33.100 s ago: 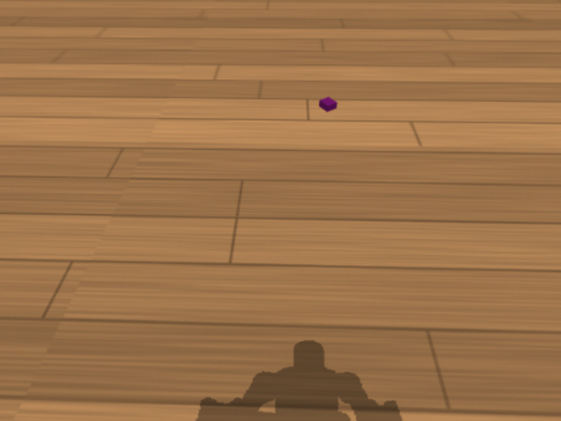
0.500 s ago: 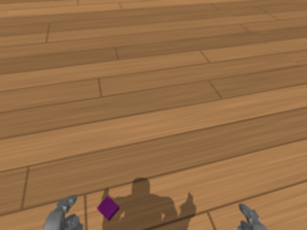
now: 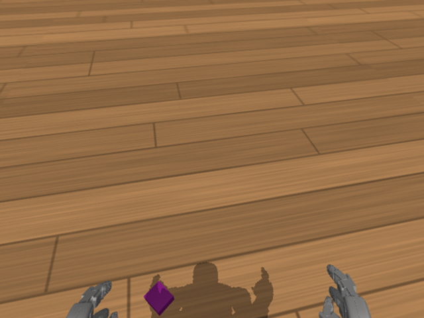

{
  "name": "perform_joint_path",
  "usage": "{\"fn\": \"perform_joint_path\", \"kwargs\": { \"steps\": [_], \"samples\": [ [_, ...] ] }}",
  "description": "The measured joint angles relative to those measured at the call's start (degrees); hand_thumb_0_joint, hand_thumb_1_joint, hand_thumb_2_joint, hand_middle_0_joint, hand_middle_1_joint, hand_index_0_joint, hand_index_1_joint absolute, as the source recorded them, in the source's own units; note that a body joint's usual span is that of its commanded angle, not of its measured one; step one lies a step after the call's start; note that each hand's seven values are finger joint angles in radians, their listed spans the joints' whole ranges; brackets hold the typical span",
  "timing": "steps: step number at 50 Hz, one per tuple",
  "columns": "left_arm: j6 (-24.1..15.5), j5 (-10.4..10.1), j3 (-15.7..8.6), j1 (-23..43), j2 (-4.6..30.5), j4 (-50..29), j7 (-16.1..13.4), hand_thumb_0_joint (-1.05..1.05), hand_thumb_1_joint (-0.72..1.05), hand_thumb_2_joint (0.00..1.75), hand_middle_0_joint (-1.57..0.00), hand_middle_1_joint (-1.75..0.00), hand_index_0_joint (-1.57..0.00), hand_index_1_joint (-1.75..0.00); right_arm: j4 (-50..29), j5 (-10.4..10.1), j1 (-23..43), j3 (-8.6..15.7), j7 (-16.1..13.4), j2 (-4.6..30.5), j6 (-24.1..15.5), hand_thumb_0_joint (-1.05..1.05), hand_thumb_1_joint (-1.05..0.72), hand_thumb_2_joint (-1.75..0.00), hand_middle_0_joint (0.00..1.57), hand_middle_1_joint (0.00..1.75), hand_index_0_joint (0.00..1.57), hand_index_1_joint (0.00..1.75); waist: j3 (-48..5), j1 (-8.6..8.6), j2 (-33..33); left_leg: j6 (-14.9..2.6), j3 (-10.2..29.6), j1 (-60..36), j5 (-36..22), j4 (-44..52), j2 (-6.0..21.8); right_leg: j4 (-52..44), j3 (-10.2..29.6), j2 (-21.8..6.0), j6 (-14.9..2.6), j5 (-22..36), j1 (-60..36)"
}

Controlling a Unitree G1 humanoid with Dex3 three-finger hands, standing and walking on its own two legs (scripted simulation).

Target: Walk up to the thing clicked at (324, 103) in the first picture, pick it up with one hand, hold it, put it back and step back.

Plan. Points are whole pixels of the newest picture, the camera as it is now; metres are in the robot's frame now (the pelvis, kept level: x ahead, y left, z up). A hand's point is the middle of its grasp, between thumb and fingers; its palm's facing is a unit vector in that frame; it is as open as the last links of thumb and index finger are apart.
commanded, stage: home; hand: left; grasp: from above
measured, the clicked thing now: (159, 297) +0.40 +0.21 -0.69
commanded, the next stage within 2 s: stand in 1.60 s
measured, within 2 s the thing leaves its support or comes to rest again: neither
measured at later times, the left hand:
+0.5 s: hand out of the picture +0.17 +0.17 -0.05, palm faces +0.04 -0.98 -0.20, open 7.6 cm
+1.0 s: hand out of the picture +0.17 +0.17 -0.04, palm faces +0.04 -0.98 -0.20, open 7.4 cm
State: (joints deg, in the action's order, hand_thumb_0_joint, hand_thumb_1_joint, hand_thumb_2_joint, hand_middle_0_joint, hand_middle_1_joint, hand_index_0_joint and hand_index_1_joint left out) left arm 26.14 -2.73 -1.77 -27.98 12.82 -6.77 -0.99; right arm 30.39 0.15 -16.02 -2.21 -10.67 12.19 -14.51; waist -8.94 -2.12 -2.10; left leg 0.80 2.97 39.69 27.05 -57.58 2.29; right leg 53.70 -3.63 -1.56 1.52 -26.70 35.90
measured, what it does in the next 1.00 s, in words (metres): stands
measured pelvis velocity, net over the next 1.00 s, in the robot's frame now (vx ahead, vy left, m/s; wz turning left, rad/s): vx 0.00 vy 0.00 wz -0.01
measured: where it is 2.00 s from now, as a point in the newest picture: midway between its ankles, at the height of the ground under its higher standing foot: outside the picture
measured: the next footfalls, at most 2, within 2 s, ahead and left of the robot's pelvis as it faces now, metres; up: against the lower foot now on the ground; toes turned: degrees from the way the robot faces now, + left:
none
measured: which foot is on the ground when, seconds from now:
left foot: down 0.00-1.00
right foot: down 0.00-1.00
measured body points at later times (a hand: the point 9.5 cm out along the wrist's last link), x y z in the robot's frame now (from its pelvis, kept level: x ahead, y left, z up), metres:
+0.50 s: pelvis +0.00 -0.01 +0.00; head +0.02 +0.00 +0.45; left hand +0.17 +0.22 -0.03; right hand +0.15 -0.26 -0.06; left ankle +0.02 +0.12 -0.68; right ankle +0.00 -0.14 -0.68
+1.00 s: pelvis +0.00 +0.00 +0.00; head +0.02 +0.00 +0.45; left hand +0.17 +0.22 -0.03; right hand +0.16 -0.25 -0.06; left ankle +0.02 +0.12 -0.68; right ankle +0.00 -0.14 -0.68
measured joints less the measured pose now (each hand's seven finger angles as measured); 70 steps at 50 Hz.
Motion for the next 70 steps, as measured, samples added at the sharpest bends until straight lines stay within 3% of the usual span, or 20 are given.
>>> {"fn": "perform_joint_path", "kwargs": {
  "steps": [70],
  "samples": [
    [0.1, -0.4, 0.3, -0.8, 0.3, -1.1, -0.3, 0.01, 0.9, 0.9, -0.2, -0.29, -0.2, -0.3, 0.5, -0.2, -1.1, 0.7, -0.1, 0.0, 0.8, 0.01, -0.9, -0.9, 0.2, 0.3, 0.2, 0.3, -0.4, -0.26, -0.3, 0.37, -0.1, 0.6, 0.7, -0.8, 0.4, 1.2, 0.3, 0.4, -0.33, -0.7, 0.9]
  ]
}}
